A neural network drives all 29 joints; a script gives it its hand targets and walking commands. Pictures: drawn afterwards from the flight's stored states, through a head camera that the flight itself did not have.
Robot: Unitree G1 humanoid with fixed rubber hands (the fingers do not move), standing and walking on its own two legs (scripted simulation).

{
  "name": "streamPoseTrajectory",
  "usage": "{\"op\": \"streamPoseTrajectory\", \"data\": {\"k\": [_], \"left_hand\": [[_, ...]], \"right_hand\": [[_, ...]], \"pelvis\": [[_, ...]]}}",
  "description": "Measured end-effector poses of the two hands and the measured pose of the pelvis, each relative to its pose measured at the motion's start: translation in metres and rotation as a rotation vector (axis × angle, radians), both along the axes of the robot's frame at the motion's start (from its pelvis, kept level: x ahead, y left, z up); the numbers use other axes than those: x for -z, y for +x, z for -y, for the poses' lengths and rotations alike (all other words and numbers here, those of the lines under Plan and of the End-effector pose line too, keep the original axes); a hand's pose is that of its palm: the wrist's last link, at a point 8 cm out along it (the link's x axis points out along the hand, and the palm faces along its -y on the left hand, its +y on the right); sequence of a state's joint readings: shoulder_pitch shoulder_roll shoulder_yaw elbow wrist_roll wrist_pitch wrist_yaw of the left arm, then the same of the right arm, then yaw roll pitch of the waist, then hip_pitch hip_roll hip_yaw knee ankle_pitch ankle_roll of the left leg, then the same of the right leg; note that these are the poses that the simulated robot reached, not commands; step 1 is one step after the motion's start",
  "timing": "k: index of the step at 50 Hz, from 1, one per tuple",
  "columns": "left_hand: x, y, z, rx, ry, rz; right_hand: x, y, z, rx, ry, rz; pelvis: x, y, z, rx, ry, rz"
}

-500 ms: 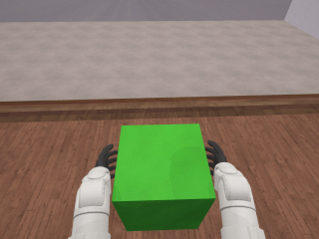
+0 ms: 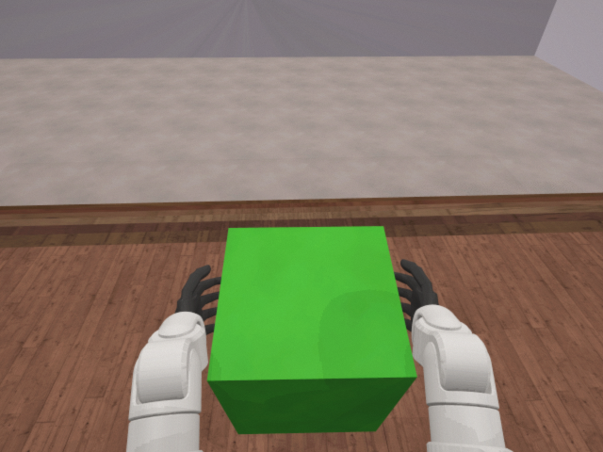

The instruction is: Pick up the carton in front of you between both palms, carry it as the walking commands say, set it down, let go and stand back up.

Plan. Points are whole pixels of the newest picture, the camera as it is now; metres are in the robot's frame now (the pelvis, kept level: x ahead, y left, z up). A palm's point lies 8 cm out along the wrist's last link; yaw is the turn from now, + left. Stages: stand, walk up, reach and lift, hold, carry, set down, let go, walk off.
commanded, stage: carry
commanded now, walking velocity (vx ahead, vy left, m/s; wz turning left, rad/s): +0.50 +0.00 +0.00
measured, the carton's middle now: (306, 336) +0.30 +0.00 +0.02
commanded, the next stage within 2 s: none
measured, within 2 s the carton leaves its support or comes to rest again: neither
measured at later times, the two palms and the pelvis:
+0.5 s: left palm (215, 222) +0.46 +0.14 +0.10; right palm (394, 209) +0.49 -0.16 +0.10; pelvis +0.21 -0.03 +0.01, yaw +2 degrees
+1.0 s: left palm (227, 145) +0.78 +0.16 +0.07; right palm (355, 143) +0.77 -0.14 +0.08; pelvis +0.52 +0.03 +0.01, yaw -2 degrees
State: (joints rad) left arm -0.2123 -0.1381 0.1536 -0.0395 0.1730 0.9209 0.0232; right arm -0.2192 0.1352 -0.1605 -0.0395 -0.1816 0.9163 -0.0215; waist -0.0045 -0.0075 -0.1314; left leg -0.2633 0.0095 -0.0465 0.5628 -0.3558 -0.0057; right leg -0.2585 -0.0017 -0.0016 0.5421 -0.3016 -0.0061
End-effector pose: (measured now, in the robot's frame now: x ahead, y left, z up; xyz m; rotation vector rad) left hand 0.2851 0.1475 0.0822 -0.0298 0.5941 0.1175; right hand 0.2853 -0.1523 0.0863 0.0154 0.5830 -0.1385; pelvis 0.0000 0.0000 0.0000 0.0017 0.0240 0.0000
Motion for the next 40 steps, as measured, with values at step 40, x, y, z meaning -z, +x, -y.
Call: {"op": "streamPoseTrajectory", "data": {"k": [40], "left_hand": [[0.021, 0.390, -0.013, -0.017, -0.046, -0.121]], "right_hand": [[0.017, 0.387, -0.014, 0.038, 0.021, -0.119]], "pelvis": [[0.021, 0.410, -0.015, 0.010, 0.034, -0.010]]}}
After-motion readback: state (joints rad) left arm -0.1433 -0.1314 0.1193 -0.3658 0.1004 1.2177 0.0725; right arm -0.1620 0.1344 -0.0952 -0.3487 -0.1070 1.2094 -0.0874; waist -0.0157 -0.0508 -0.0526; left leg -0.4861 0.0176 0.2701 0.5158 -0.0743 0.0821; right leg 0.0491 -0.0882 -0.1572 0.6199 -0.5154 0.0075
